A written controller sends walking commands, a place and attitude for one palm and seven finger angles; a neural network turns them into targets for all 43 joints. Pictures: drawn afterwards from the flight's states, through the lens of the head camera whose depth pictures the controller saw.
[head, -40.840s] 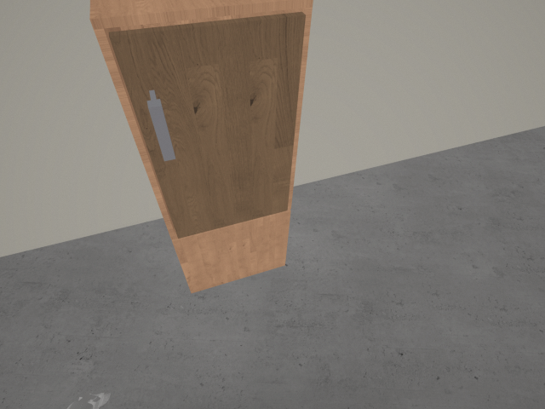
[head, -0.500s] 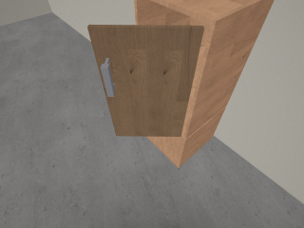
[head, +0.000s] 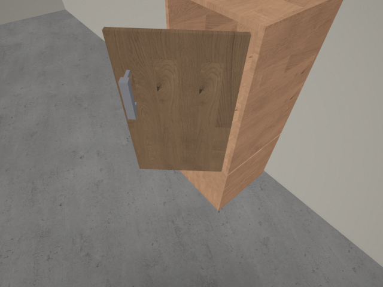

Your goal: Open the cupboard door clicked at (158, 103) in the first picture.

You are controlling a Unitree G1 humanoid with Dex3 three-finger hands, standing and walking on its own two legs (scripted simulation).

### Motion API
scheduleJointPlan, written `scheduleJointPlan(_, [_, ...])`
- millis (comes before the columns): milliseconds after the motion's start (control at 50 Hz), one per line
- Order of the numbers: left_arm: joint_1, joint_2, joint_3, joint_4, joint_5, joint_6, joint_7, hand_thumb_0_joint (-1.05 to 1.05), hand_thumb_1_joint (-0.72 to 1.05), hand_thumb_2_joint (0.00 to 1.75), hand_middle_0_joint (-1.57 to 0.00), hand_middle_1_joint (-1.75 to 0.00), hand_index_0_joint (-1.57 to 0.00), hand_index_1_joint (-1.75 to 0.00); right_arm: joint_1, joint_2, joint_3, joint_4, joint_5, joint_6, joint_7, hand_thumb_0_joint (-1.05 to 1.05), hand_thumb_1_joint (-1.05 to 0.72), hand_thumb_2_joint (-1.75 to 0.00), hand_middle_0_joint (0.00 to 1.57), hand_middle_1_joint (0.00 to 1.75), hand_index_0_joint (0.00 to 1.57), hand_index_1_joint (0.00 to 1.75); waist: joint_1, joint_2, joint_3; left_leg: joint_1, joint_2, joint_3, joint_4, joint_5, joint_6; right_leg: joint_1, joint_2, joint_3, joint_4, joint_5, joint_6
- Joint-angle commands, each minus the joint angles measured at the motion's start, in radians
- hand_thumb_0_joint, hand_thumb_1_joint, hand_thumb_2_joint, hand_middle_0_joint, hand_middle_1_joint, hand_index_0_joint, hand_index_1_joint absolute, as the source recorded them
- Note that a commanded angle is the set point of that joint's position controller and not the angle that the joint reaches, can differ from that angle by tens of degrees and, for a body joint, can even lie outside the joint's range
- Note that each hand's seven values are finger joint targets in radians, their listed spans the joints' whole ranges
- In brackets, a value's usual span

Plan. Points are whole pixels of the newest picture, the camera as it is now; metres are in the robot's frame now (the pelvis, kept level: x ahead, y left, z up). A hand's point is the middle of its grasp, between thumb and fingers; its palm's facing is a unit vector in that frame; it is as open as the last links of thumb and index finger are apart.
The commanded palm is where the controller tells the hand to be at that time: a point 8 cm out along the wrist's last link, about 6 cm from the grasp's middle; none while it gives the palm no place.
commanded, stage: come to a stop and stand still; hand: left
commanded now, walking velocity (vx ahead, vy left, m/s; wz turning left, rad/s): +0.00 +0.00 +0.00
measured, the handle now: (130, 94) +0.59 +0.21 +0.05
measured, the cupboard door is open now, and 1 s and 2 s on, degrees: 48 48 48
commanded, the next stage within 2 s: look again from close up in 0.74 s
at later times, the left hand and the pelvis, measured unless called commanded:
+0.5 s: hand out of the picture +0.00 +0.14 -0.18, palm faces +0.04 -0.98 -0.17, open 7.4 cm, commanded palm none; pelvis +0.03 -0.02 +0.00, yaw +0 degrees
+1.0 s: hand out of the picture +0.01 +0.16 -0.18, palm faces +0.00 -0.98 -0.18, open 7.4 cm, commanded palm none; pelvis +0.03 +0.00 +0.00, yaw -1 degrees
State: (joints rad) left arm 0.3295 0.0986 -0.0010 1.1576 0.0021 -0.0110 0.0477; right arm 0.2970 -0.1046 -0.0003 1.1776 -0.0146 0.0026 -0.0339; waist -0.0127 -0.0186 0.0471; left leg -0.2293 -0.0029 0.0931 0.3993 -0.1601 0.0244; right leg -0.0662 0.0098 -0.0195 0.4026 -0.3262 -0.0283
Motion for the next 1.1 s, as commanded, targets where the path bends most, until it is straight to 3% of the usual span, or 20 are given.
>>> scheduleJointPlan(0, [0.09, 0.078, 0.01, -0.012, 0.0, -0.012, 0.003, 0.0, 0.9, 0.9, -0.2, -0.3, -0.2, -0.3, 0.054, -0.092, -0.018, -0.014, 0.004, -0.012, -0.011, 0.0, -0.9, -0.9, 0.2, 0.3, 0.2, 0.3, 0.005, 0.001, 0.033, 0.111, 0.108, -0.124, -0.035, 0.124, 0.002, -0.138, -0.122, 0.095, -0.104, 0.192, -0.02])
scheduleJointPlan(120, [0.099, 0.073, 0.008, -0.01, 0.001, -0.013, 0.004, 0.0, 0.9, 0.9, -0.2, -0.3, -0.2, -0.3, 0.036, -0.093, -0.019, -0.014, 0.004, -0.012, -0.012, 0.0, -0.9, -0.9, 0.2, 0.3, 0.2, 0.3, 0.006, -0.005, 0.049, 0.111, 0.107, -0.124, -0.03, 0.135, 0.0, -0.137, -0.125, 0.095, -0.108, 0.224, -0.017])
scheduleJointPlan(260, [0.097, 0.085, 0.01, -0.011, 0.003, -0.015, 0.007, 0.0, 0.9, 0.9, -0.2, -0.3, -0.2, -0.3, 0.023, -0.1, -0.017, -0.017, 0.004, -0.016, -0.017, 0.0, -0.9, -0.9, 0.2, 0.3, 0.2, 0.3, 0.005, 0.003, 0.017, 0.123, 0.109, -0.107, -0.002, 0.205, -0.005, -0.084, -0.133, 0.087, -0.091, 0.391, -0.011])
scheduleJointPlan(380, [0.092, 0.092, 0.01, -0.013, 0.002, -0.011, 0.006, 0.0, 0.9, 0.9, -0.2, -0.3, -0.2, -0.3, 0.012, -0.107, -0.016, -0.018, 0.003, -0.013, -0.018, 0.0, -0.9, -0.9, 0.2, 0.3, 0.2, 0.3, 0.009, -0.002, 0.039, 0.122, 0.109, -0.108, -0.006, 0.195, -0.007, -0.083, -0.13, 0.087, -0.098, 0.382, -0.011])
scheduleJointPlan(540, [0.09, 0.108, 0.017, -0.02, 0.002, -0.012, 0.008, 0.0, 0.9, 0.9, -0.2, -0.3, -0.2, -0.3, 0.011, -0.112, -0.014, -0.019, 0.004, -0.015, -0.021, 0.0, -0.9, -0.9, 0.2, 0.3, 0.2, 0.3, 0.012, -0.027, -0.005, 0.138, 0.11, -0.094, 0.02, 0.259, -0.007, -0.029, -0.134, 0.073, -0.083, 0.526, 0.0])
scheduleJointPlan(800, [0.086, 0.116, 0.017, -0.022, 0.0, -0.006, 0.007, 0.0, 0.9, 0.9, -0.2, -0.3, -0.2, -0.3, 0.016, -0.115, -0.013, -0.015, 0.003, -0.009, -0.023, 0.0, -0.9, -0.9, 0.2, 0.3, 0.2, 0.3, 0.012, -0.013, 0.03, 0.122, 0.107, -0.092, 0.012, 0.227, -0.011, -0.026, -0.136, 0.072, -0.093, 0.507, 0.003])
scheduleJointPlan(820, [0.145, 0.147, 0.01, -0.035, 0.031, -0.055, 0.046, 0.0, 0.9, 0.9, -0.2, -0.3, -0.2, -0.3, -0.083, -0.146, -0.014, -0.116, 0.012, -0.039, -0.004, 0.0, -0.9, -0.9, 0.2, 0.3, 0.2, 0.3, 0.033, 0.013, 0.035, 0.073, 0.074, -0.016, 0.29, 0.278, -0.02, -0.15, -0.169, 0.152, -0.06, 1.039, 0.084])
scheduleJointPlan(840, [0.133, 0.193, 0.029, -0.068, 0.035, -0.065, 0.047, 0.0, 0.9, 0.9, -0.2, -0.3, -0.2, -0.3, -0.044, -0.122, -0.012, -0.174, 0.003, -0.032, -0.002, 0.0, -0.9, -0.9, 0.2, 0.3, 0.2, 0.3, -0.014, -0.037, 0.023, -0.072, 0.013, 0.008, 0.321, 0.048, -0.008, 0.005, -0.2, 0.125, 0.027, 1.438, 0.081])
scheduleJointPlan(860, [0.125, 0.195, 0.031, -0.093, 0.029, -0.063, 0.041, 0.0, 0.9, 0.9, -0.2, -0.3, -0.2, -0.3, 0.008, -0.081, -0.014, -0.16, 0.0, -0.035, -0.009, 0.0, -0.9, -0.9, 0.2, 0.3, 0.2, 0.3, -0.02, -0.108, -0.063, -0.12, -0.021, 0.022, 0.249, -0.185, 0.01, 0.132, -0.221, 0.115, 0.132, 1.646, 0.062])
scheduleJointPlan(880, [0.122, 0.186, 0.021, -0.102, 0.019, -0.061, 0.039, 0.0, 0.9, 0.9, -0.2, -0.3, -0.2, -0.3, 0.043, -0.092, -0.019, -0.155, -0.002, -0.039, -0.012, 0.0, -0.9, -0.9, 0.2, 0.3, 0.2, 0.3, -0.031, -0.153, -0.124, -0.108, -0.025, 0.012, 0.192, -0.159, 0.017, 0.167, -0.2, 0.086, 0.193, 1.638, 0.023])
scheduleJointPlan(900, [0.115, 0.181, 0.02, -0.116, 0.012, -0.059, 0.036, 0.0, 0.9, 0.9, -0.2, -0.3, -0.2, -0.3, 0.073, -0.107, -0.025, -0.155, -0.002, -0.042, -0.01, 0.0, -0.9, -0.9, 0.2, 0.3, 0.2, 0.3, -0.037, -0.195, -0.172, -0.048, -0.013, 0.004, 0.156, -0.033, 0.019, 0.166, -0.181, 0.069, 0.234, 1.541, 0.003])
scheduleJointPlan(920, [0.092, 0.177, 0.022, -0.137, 0.005, -0.054, 0.033, 0.0, 0.9, 0.9, -0.2, -0.3, -0.2, -0.3, 0.103, -0.133, -0.032, -0.151, 0.002, -0.042, -0.011, 0.0, -0.9, -0.9, 0.2, 0.3, 0.2, 0.3, -0.049, -0.156, -0.209, 0.046, 0.027, -0.034, 0.135, 0.172, 0.036, 0.105, -0.155, 0.062, 0.263, 1.292, -0.006])
scheduleJointPlan(940, [0.071, 0.152, 0.017, -0.153, 0.001, -0.041, 0.027, 0.0, 0.9, 0.9, -0.2, -0.3, -0.2, -0.3, 0.12, -0.16, -0.036, -0.143, 0.001, -0.042, -0.013, 0.0, -0.9, -0.9, 0.2, 0.3, 0.2, 0.3, -0.046, -0.016, -0.2, 0.137, 0.092, -0.085, 0.169, 0.41, 0.058, -0.015, -0.118, 0.044, 0.27, 0.92, -0.004])
scheduleJointPlan(960, [0.058, 0.121, 0.02, -0.166, -0.003, -0.024, 0.024, 0.0, 0.9, 0.9, -0.2, -0.3, -0.2, -0.3, 0.098, -0.17, -0.035, -0.157, -0.001, -0.036, -0.018, 0.0, -0.9, -0.9, 0.2, 0.3, 0.2, 0.3, -0.027, 0.098, -0.118, 0.129, 0.168, -0.173, 0.125, 0.525, 0.103, -0.128, -0.067, 0.028, 0.232, 0.44, 0.003])
scheduleJointPlan(980, [0.074, 0.096, 0.021, -0.176, 0.007, -0.009, 0.019, 0.0, 0.9, 0.9, -0.2, -0.3, -0.2, -0.3, 0.066, -0.174, -0.033, -0.175, -0.001, -0.034, -0.014, 0.0, -0.9, -0.9, 0.2, 0.3, 0.2, 0.3, 0.001, 0.147, -0.013, 0.044, 0.211, -0.196, 0.069, 0.523, 0.132, -0.175, -0.034, 0.022, 0.191, 0.032, 0.006])
scheduleJointPlan(1000, [0.094, 0.086, 0.016, -0.174, 0.012, -0.006, 0.013, 0.0, 0.9, 0.9, -0.2, -0.3, -0.2, -0.3, 0.037, -0.176, -0.031, -0.186, -0.004, -0.034, -0.011, 0.0, -0.9, -0.9, 0.2, 0.3, 0.2, 0.3, 0.02, 0.173, 0.054, -0.008, 0.198, -0.193, 0.055, 0.45, 0.129, -0.194, -0.024, 0.009, 0.136, -0.059, 0.003])
scheduleJointPlan(1020, [0.116, 0.09, 0.014, -0.163, 0.012, -0.009, 0.009, 0.0, 0.9, 0.9, -0.2, -0.3, -0.2, -0.3, 0.022, -0.167, -0.023, -0.199, -0.002, -0.034, -0.01, 0.0, -0.9, -0.9, 0.2, 0.3, 0.2, 0.3, 0.032, 0.156, 0.108, -0.053, 0.173, -0.195, 0.062, 0.351, 0.116, -0.197, -0.025, 0.005, 0.058, -0.013, -0.002])
scheduleJointPlan(1040, [0.141, 0.102, 0.017, -0.154, 0.014, -0.016, 0.009, 0.0, 0.9, 0.9, -0.2, -0.3, -0.2, -0.3, 0.003, -0.147, -0.018, -0.21, -0.001, -0.036, -0.013, 0.0, -0.9, -0.9, 0.2, 0.3, 0.2, 0.3, 0.044, 0.139, 0.135, -0.056, 0.139, -0.173, 0.093, 0.349, 0.093, -0.196, -0.045, 0.036, 0.0, 0.132, -0.009])
scheduleJointPlan(1060, [0.147, 0.13, 0.019, -0.146, 0.013, -0.02, 0.011, 0.0, 0.9, 0.9, -0.2, -0.3, -0.2, -0.3, 0.01, -0.13, -0.011, -0.216, 0.005, -0.037, -0.012, 0.0, -0.9, -0.9, 0.2, 0.3, 0.2, 0.3, 0.032, 0.084, 0.103, -0.073, 0.118, -0.164, 0.093, 0.238, 0.065, -0.17, -0.08, 0.091, -0.004, 0.226, -0.024])
scheduleJointPlan(1080, [0.136, 0.146, 0.017, -0.148, 0.012, -0.018, 0.011, 0.0, 0.9, 0.9, -0.2, -0.3, -0.2, -0.3, 0.016, -0.125, -0.01, -0.213, 0.006, -0.033, -0.009, 0.0, -0.9, -0.9, 0.2, 0.3, 0.2, 0.3, 0.026, 0.051, 0.067, -0.065, 0.098, -0.157, 0.091, 0.126, 0.05, -0.16, -0.107, 0.124, -0.005, 0.237, -0.036])
